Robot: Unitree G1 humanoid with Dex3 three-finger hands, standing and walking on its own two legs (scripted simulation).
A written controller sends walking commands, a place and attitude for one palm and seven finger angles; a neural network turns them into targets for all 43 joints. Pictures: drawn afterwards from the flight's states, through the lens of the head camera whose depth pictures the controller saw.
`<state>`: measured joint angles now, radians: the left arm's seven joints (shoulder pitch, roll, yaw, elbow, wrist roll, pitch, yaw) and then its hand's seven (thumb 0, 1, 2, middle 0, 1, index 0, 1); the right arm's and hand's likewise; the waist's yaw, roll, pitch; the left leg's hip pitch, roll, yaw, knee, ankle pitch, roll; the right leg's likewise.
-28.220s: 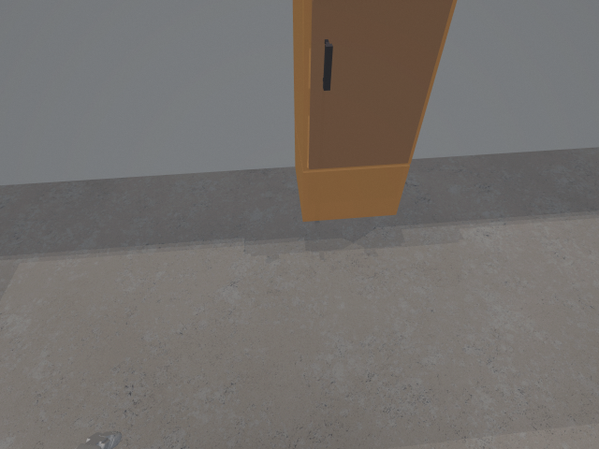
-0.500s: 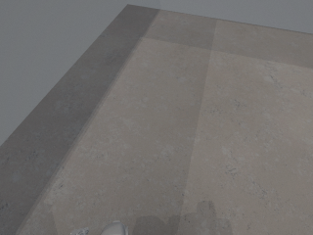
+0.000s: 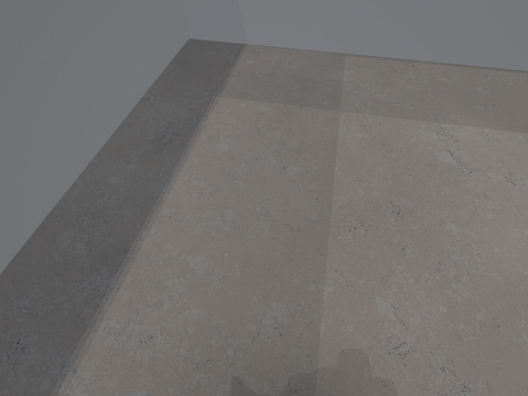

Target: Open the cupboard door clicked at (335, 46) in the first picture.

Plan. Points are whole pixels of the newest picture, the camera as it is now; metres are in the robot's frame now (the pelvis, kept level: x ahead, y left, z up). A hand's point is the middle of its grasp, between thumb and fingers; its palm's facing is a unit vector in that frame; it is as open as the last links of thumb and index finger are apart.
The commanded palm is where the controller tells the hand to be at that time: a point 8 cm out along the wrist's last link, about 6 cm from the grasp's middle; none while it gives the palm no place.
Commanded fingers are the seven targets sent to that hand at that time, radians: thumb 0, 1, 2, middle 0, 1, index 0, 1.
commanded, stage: walk to a spot facing it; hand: left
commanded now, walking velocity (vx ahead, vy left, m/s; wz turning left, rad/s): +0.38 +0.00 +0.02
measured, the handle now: out of the picture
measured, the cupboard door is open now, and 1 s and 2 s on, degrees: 47 47 47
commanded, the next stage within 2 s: turn to face it in 0.26 s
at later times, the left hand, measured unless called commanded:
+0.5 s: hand (168, 360) +0.21 +0.19 -0.17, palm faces +0.11 -0.98 -0.17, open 7.4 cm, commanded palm none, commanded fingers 0.00 0.90 0.90 -0.20 -0.30 -0.20 -0.30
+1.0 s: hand (168, 317) +0.29 +0.21 -0.18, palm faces +0.39 -0.89 -0.24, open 7.4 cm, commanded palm none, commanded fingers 0.00 0.90 0.90 -0.20 -0.30 -0.20 -0.30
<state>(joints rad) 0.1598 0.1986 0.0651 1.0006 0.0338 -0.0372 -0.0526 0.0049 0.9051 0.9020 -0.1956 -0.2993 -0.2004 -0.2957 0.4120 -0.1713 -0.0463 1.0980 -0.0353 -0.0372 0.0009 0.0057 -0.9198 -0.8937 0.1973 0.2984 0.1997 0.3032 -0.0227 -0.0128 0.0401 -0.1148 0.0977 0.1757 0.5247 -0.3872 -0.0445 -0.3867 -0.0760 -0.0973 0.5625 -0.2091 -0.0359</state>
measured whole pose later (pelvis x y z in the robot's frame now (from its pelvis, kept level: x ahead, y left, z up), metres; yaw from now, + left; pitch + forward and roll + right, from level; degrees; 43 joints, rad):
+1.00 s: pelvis +0.31 -0.01 -0.01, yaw +22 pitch +1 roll +1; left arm 0.20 0.24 0.07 0.93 0.02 0.03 0.01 0.00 0.91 0.90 -0.20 -0.30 -0.21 -0.30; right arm 0.10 -0.24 -0.06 0.89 -0.03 0.01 0.01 0.01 -0.91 -0.89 0.19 0.30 0.20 0.30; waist 0.00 -0.05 0.10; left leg -0.38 0.03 0.10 0.66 -0.26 0.04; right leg -0.37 -0.13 -0.13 0.99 -0.56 0.07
